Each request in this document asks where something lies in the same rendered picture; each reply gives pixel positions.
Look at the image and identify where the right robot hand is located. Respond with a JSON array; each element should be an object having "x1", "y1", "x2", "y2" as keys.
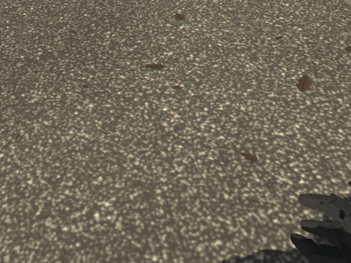
[{"x1": 291, "y1": 193, "x2": 351, "y2": 263}]

